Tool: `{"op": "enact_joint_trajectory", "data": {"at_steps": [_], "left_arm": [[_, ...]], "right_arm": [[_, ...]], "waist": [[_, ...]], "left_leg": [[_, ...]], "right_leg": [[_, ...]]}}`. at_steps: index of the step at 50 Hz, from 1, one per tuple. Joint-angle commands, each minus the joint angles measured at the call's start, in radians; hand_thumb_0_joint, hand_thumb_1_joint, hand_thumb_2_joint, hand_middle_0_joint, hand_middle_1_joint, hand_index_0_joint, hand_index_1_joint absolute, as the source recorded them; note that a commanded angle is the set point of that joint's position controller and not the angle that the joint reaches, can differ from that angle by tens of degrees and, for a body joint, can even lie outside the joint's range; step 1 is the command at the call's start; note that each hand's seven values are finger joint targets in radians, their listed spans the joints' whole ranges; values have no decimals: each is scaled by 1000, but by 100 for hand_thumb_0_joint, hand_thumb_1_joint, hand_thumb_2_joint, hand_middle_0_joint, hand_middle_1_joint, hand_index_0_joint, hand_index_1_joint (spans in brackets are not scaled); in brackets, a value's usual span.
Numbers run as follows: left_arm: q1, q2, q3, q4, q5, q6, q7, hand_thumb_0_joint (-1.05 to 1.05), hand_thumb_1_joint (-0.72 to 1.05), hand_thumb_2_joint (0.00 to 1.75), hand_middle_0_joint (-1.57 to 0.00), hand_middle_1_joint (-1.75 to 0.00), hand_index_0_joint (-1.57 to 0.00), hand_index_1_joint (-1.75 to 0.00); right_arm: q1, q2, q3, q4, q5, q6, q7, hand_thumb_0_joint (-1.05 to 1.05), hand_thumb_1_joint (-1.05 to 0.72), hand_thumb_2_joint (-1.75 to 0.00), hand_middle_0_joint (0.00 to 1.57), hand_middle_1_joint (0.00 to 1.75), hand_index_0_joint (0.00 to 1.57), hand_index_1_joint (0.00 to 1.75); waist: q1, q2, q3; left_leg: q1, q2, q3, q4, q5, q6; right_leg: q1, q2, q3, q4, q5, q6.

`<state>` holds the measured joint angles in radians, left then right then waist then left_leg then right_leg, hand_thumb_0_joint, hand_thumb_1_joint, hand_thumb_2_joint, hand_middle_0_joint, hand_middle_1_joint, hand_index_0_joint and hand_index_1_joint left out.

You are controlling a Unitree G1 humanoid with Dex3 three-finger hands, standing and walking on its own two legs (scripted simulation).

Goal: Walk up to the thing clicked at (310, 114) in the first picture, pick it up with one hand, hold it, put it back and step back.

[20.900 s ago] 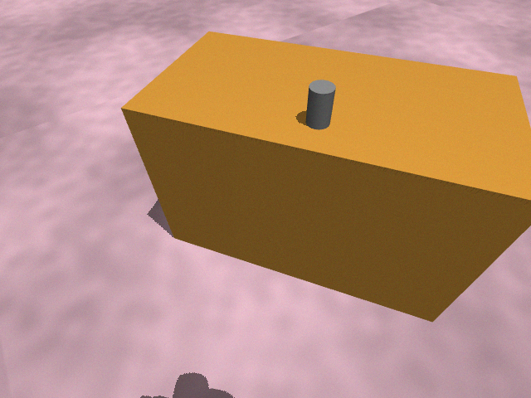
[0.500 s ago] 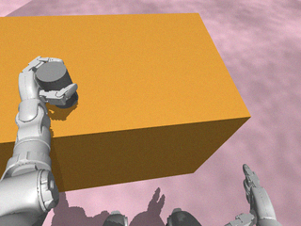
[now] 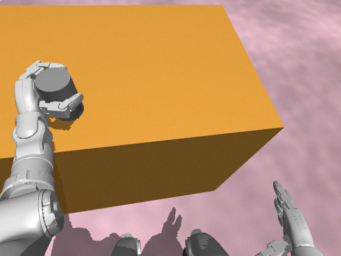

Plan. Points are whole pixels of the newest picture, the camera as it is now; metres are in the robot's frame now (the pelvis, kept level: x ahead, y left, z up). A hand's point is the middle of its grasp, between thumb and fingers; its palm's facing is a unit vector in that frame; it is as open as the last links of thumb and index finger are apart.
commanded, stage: loosen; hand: left
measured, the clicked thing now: (62, 96) +0.48 +0.22 +0.05
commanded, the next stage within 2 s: open in 0.18 s
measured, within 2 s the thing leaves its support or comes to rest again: neither
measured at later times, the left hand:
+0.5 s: hand (62, 93) +0.48 +0.22 +0.06, palm faces +0.20 -0.98 +0.02, open 12.2 cm
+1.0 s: hand (14, 56) +0.49 +0.28 +0.15, palm faces +0.27 -0.96 -0.01, open 17.3 cm
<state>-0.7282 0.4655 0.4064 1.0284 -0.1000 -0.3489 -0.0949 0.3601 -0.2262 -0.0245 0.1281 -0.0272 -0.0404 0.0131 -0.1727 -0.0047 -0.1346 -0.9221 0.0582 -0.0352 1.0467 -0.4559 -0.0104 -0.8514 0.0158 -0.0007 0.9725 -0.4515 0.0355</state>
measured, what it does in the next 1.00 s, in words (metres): stands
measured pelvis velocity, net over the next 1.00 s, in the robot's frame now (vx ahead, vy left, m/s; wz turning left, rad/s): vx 0.01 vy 0.00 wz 0.00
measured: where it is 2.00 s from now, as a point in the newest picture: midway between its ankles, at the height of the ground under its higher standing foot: outside the picture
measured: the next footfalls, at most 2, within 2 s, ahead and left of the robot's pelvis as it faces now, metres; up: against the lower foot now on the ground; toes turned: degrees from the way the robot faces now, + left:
none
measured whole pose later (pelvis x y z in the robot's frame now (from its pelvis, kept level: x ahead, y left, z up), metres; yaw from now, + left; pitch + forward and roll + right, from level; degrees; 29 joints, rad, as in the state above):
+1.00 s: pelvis +0.01 +0.00 +0.01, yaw +0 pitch +17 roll -3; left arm -0.79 0.60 0.47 0.97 -0.09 -0.22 -0.13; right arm 0.38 -0.25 -0.04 0.11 0.00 0.02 0.00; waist -0.16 0.00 -0.16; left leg -0.84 0.06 -0.03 1.01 -0.46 -0.01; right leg -0.77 0.02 0.00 0.93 -0.45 0.04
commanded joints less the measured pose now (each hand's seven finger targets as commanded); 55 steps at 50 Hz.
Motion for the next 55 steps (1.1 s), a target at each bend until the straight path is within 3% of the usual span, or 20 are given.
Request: {"op": "enact_joint_trajectory", "data": {"at_steps": [1, 2, 3, 6, 11, 14, 17, 18, 19, 32, 34, 35, 42, 43, 46, 47, 49, 51, 52, 55], "left_arm": [[-421, 243, 24, -183, 7, -82, -1, 0, 17, 123, -124, -136, -125, -137], [-432, 222, 12, -205, 4, -84, -4, 0, 18, 122, -124, -135, -125, -136], [-421, 237, 23, -182, 6, -82, 0, 0, 16, 122, -123, -135, -125, -136], [-396, 207, 8, -140, 12, -77, -5, 0, 17, 114, -130, -133, -132, -133], [-420, 217, 26, -163, -10, -80, -9, 0, -11, 74, -106, -101, -109, -98], [-441, 227, 28, -171, -2, -80, -5, 0, -28, 53, -96, -87, -99, -84], [-470, 239, 24, -203, 1, -79, -5, 0, -45, 41, -73, -65, -75, -64], [-446, 211, 16, -162, -2, -74, -7, 0, -45, 36, -67, -58, -69, -57], [-451, 242, 29, -181, 0, -74, -7, 0, -48, 31, -62, -53, -64, -52], [-440, 240, 35, -200, -2, -74, -4, 0, -61, 9, -24, -16, -24, -16], [-454, 302, 67, -228, -1, -75, 4, 0, -53, 11, -14, -14, -15, -13], [-470, 333, 79, -262, 5, -76, 8, 0, -54, 8, -9, -9, -10, -9], [-543, 424, 115, -368, 3, -39, 7, 0, -55, 8, -5, -7, -6, -6], [-547, 406, 88, -364, 5, -21, 2, 0, -55, 8, -5, -7, -6, -6], [-509, 426, 85, -317, 8, 45, -25, 0, -58, 5, -5, -6, -7, -5], [-493, 447, 90, -292, 9, 69, -35, 0, -57, 4, -6, -6, -7, -5], [-428, 420, 86, -208, 1, 119, -62, 0, -58, 2, -6, -5, -8, -4], [-367, 326, 18, -85, -9, 166, -94, 0, -59, 1, -6, -4, -8, -3], [-385, 370, 52, -121, -19, 173, -108, 0, -58, 0, -5, -3, -7, -2], [-435, 421, 76, -164, -36, 183, -151, 0, -57, 5, -4, -3, -4, -4]], "right_arm": [[18, -161, -103, -165, 0, -39, -8, 0, 51, -6, 5, 5, 5, 5], [15, -157, -91, -201, -1, -41, -6, 0, 52, -6, 5, 5, 5, 5], [22, -160, -98, -181, 0, -36, -4, 0, 52, -6, 5, 5, 5, 5], [44, -159, -96, -178, -3, -28, 5, 0, 53, -5, 5, 5, 5, 5], [37, -166, -105, -233, 2, -27, 3, 0, 52, -4, 5, 5, 5, 5], [18, -164, -103, -239, 1, -23, 1, 0, 51, -4, 5, 5, 5, 5], [41, -164, -101, -225, 1, -19, -2, 0, 51, -5, 5, 5, 5, 5], [28, -152, -92, -253, 2, -23, -2, 0, 52, -5, 5, 5, 5, 5], [32, -154, -85, -241, 2, -22, -1, 0, 52, -5, 5, 5, 5, 5], [54, -161, -97, -245, 1, -17, -6, 0, 52, -5, 5, 5, 5, 5], [55, -204, -141, -246, 4, -10, -12, 0, 54, -5, 5, 5, 5, 5], [33, -215, -147, -272, 3, -7, -12, 0, 54, -5, 5, 5, 5, 5], [32, -158, -94, -272, 17, 9, -19, 0, 53, -5, 5, 5, 5, 5], [31, -142, -83, -255, 22, 13, -21, 0, 52, -5, 5, 5, 5, 5], [32, -183, -117, -180, 29, 17, -31, 0, 52, -5, 5, 5, 5, 5], [56, -174, -107, -143, 32, 19, -28, 0, 52, -5, 5, 5, 5, 5], [23, -176, -106, -130, 42, 17, -23, 0, 53, -5, 5, 5, 5, 5], [18, -168, -106, -82, 52, 17, -21, 0, 54, -5, 5, 5, 5, 5], [-20, -177, -103, -87, 55, 12, -20, 0, 55, -5, 5, 5, 5, 5], [-48, -172, -89, -80, 63, -7, -20, 0, 61, -4, 5, 5, 5, 5]], "waist": [[-8, 153, -438], [-16, 153, -465], [-7, 174, -436], [-21, 153, -400], [-16, 134, -421], [-13, 133, -430], [-13, 162, -462], [-14, 138, -446], [-7, 151, -447], [-10, 148, -461], [-12, 169, -491], [4, 178, -505], [33, 234, -573], [33, 232, -548], [30, 225, -483], [41, 237, -475], [51, 208, -405], [32, 119, -304], [48, 108, -273], [63, 99, -306]], "left_leg": [[370, -13, 4, -97, 385, 22], [385, -10, 0, -95, 399, 20], [373, -11, -1, -99, 383, 15], [357, -8, -7, -93, 373, 15], [324, -18, 4, -90, 312, 22], [300, -22, 8, -87, 276, 26], [331, -21, 5, -86, 291, 23], [325, -20, 6, -86, 289, 21], [305, -21, 4, -86, 290, 21], [325, -21, 9, -79, 313, 21], [347, -18, 4, -72, 358, 20], [358, -18, 0, -83, 362, 14], [443, -23, 8, -110, 451, 10], [458, -26, 15, -114, 453, 14], [464, -27, 23, -145, 453, 16], [480, -25, 23, -150, 474, 15], [464, -17, 16, -172, 493, 11], [410, -16, 16, -190, 427, 24], [374, -17, 18, -207, 389, 23], [379, -19, 19, -232, 329, 24]], "right_leg": [[101, 17, -30, -84, 332, -48], [101, 18, -33, -79, 336, -51], [88, 18, -36, -74, 314, -54], [44, 24, -43, -67, 296, -53], [83, 19, -32, -67, 281, -49], [76, 16, -24, -66, 263, -48], [75, 17, -26, -65, 271, -49], [75, 18, -30, -64, 264, -49], [81, 17, -29, -59, 265, -51], [92, 20, -28, -56, 289, -48], [93, 17, -27, -50, 314, -49], [106, 20, -31, -50, 306, -52], [220, 14, -21, -75, 383, -49], [220, 13, -15, -92, 394, -44], [231, 15, -11, -125, 405, -43], [235, 14, -14, -131, 408, -44], [216, 21, -27, -143, 390, -49], [196, 26, -27, -169, 358, -46], [199, 25, -31, -175, 328, -49], [220, 24, -33, -190, 287, -51]]}}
